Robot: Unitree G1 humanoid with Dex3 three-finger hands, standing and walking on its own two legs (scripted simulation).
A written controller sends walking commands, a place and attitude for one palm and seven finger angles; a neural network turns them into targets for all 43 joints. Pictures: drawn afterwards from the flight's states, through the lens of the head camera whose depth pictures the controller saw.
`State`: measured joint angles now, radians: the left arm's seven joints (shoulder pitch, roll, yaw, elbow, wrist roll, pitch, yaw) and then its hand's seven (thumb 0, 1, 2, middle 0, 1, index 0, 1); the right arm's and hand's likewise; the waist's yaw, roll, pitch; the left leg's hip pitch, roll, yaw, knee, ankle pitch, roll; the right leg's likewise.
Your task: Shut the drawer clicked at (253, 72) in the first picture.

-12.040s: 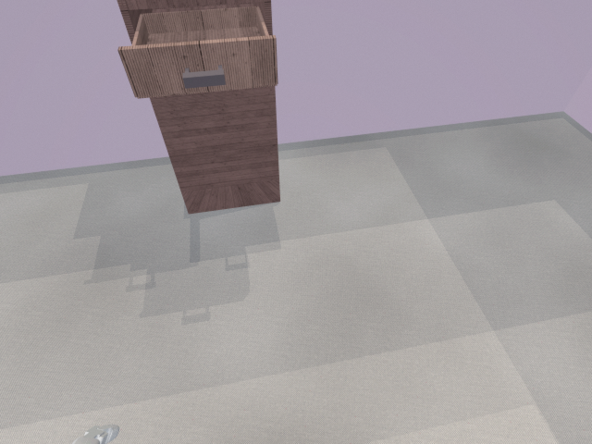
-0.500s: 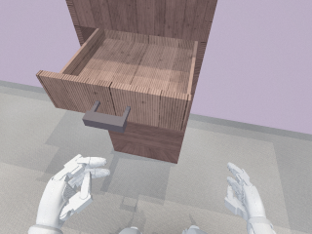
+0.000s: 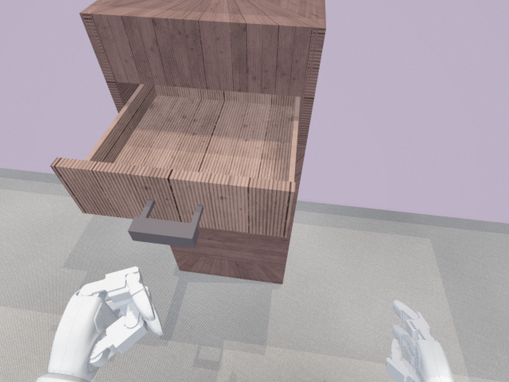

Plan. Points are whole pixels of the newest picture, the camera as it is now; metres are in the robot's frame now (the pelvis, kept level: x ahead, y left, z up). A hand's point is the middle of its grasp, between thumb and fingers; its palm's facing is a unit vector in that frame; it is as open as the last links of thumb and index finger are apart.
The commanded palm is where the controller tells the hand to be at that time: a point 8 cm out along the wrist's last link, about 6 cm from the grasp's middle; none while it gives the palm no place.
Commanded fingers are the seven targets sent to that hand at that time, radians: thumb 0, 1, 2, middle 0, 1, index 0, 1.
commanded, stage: raise the hand and make a fist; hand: left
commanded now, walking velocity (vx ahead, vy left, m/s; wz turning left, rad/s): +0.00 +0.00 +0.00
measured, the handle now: (169, 220) +0.35 +0.17 +0.07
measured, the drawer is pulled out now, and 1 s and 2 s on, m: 0.25 0.25 0.25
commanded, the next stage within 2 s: bring the fist close to the handle in 0.80 s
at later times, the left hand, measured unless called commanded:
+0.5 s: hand (128, 309) +0.17 +0.14 +0.17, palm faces -0.05 -1.00 -0.08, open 3.2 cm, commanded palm +0.12 +0.19 +0.17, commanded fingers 0.00 0.90 0.90 -1.40 -1.60 -1.40 -1.60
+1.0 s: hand (130, 314) +0.17 +0.14 +0.16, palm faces -0.02 -1.00 -0.10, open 3.3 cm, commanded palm +0.13 +0.19 +0.16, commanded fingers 0.00 0.90 0.90 -1.40 -1.60 -1.40 -1.60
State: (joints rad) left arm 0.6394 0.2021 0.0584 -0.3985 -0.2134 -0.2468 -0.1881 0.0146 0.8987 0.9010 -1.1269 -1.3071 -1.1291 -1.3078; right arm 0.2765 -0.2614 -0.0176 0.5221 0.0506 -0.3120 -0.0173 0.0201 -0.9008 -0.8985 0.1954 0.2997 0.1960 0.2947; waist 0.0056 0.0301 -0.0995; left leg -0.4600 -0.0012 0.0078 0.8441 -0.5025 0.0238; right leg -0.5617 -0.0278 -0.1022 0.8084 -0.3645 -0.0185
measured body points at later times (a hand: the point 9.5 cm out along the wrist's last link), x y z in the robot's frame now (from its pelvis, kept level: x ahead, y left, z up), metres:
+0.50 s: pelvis +0.01 +0.01 +0.02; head -0.01 +0.00 +0.47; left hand +0.17 +0.20 +0.18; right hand +0.21 -0.18 -0.03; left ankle -0.04 +0.10 -0.70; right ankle +0.03 -0.11 -0.70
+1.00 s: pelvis +0.00 -0.01 +0.02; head -0.02 -0.03 +0.47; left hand +0.16 +0.20 +0.17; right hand +0.20 -0.22 -0.03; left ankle -0.04 +0.10 -0.70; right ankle +0.03 -0.11 -0.70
